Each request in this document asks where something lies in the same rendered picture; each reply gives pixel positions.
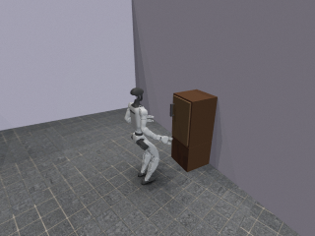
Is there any right robot upper arm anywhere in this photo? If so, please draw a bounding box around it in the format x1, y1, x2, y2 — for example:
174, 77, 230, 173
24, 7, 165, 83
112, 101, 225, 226
139, 107, 148, 133

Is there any handle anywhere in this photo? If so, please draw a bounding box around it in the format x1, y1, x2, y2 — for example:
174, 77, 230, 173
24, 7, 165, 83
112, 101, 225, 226
169, 103, 174, 117

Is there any humanoid robot torso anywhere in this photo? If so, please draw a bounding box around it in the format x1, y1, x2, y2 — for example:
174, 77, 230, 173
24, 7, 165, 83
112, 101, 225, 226
129, 105, 145, 146

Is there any right robot forearm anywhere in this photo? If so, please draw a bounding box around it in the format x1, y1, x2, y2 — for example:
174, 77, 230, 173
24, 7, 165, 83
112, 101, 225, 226
143, 128, 162, 141

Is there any cupboard door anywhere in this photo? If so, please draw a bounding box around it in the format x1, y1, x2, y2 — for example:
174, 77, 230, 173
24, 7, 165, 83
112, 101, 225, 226
171, 95, 191, 147

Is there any robot left hand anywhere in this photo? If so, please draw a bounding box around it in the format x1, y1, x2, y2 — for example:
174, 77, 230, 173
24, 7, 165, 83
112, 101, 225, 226
147, 115, 154, 122

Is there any left robot upper arm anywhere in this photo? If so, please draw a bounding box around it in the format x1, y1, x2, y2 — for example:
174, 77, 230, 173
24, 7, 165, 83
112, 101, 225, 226
124, 102, 133, 123

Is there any robot right hand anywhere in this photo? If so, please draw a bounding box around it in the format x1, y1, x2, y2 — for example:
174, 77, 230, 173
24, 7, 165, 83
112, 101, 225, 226
161, 136, 173, 145

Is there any left robot foot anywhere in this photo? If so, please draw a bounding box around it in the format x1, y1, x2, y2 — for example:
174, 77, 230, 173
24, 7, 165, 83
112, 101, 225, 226
138, 170, 148, 177

